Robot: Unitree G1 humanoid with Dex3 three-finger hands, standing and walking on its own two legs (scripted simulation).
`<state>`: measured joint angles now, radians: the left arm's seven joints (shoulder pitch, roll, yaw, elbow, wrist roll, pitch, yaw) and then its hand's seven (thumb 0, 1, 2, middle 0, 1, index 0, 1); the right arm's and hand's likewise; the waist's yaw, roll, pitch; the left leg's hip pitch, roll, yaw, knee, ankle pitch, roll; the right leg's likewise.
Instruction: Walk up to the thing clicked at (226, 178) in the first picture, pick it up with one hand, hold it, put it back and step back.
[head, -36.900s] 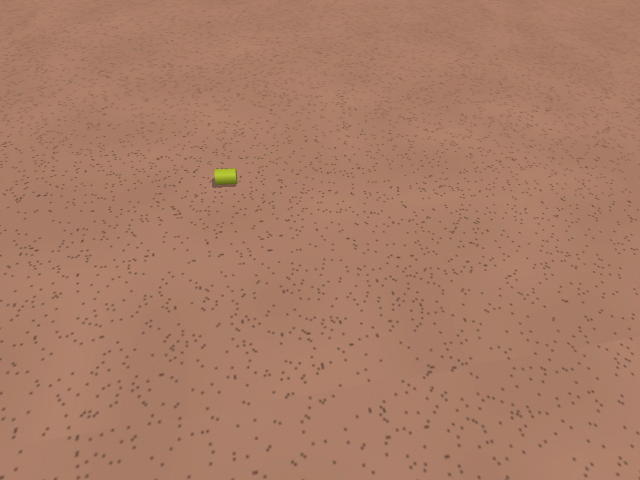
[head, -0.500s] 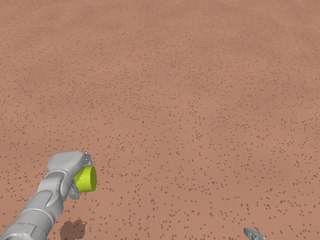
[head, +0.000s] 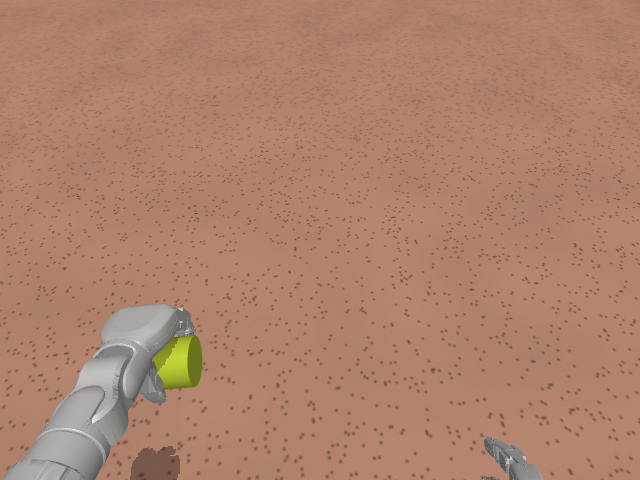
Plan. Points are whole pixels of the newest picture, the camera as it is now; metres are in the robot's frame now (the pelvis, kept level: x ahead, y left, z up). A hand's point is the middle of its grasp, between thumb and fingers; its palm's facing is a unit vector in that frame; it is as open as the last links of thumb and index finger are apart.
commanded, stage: hold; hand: left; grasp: from above
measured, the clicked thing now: (162, 363) +0.31 +0.22 -0.07
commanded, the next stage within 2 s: crouch in 1.04 s
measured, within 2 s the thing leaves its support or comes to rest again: neither
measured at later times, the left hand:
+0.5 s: hand (143, 359) +0.29 +0.23 -0.02, palm faces -0.43 -0.07 -0.90, open 9.5 cm
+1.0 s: hand (144, 358) +0.29 +0.22 -0.02, palm faces -0.43 -0.06 -0.90, open 9.5 cm
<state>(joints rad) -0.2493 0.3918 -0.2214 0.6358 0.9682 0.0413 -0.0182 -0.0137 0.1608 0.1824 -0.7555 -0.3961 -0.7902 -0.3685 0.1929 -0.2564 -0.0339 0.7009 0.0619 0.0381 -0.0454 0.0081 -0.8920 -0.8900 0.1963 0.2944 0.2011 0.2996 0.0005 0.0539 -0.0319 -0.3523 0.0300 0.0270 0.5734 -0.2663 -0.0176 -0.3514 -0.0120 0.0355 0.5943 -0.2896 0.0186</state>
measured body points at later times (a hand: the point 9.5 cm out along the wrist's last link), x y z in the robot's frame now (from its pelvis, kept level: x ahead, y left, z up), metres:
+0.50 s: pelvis -0.01 +0.00 +0.01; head +0.00 -0.03 +0.45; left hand +0.31 +0.23 +0.03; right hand +0.15 -0.25 -0.11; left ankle +0.02 +0.13 -0.73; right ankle +0.01 -0.13 -0.73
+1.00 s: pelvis +0.00 +0.00 +0.01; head +0.00 -0.02 +0.46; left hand +0.31 +0.23 +0.04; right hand +0.16 -0.25 -0.11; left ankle +0.02 +0.13 -0.73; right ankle +0.01 -0.13 -0.73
